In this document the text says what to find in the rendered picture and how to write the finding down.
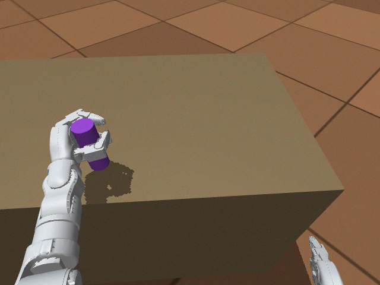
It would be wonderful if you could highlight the right robot hand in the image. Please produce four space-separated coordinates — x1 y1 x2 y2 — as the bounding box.
309 236 344 285

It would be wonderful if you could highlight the left robot hand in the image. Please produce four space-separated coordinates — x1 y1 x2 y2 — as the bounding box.
49 109 112 166

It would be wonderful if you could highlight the left robot arm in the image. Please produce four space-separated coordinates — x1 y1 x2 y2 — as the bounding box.
14 159 85 285

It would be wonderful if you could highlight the can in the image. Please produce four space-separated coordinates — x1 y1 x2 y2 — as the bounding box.
70 118 110 171

